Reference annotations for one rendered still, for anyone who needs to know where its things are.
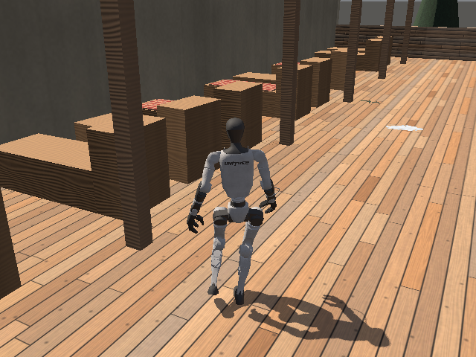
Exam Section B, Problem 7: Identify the robot left thigh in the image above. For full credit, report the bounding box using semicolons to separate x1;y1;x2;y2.
213;207;228;250

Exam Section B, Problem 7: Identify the left robot forearm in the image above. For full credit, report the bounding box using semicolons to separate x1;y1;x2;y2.
190;181;207;216

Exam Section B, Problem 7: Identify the robot torso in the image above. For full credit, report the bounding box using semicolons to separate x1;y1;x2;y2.
219;148;254;223

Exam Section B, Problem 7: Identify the right robot forearm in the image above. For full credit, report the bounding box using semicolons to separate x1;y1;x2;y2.
264;179;276;203

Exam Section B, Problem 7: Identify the left robot hand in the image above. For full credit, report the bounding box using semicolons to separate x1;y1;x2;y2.
187;213;204;234

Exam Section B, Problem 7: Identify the left robot upper arm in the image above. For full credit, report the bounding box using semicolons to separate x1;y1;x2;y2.
199;151;221;193

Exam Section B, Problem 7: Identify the right robot hand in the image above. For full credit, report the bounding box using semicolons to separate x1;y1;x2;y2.
259;200;277;213

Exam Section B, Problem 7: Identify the right robot upper arm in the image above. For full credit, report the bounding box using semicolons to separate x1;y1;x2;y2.
251;149;272;190

